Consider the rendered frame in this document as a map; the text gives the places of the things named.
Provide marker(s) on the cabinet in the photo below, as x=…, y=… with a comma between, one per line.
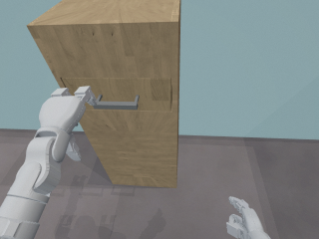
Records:
x=120, y=39

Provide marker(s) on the drawer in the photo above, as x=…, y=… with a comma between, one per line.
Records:
x=155, y=94

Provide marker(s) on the robot right hand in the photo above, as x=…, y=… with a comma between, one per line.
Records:
x=238, y=226

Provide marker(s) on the robot left hand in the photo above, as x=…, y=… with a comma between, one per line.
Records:
x=64, y=111

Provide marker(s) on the left robot forearm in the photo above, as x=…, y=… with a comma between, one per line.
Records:
x=40, y=174

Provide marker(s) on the handle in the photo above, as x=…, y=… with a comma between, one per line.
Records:
x=105, y=105

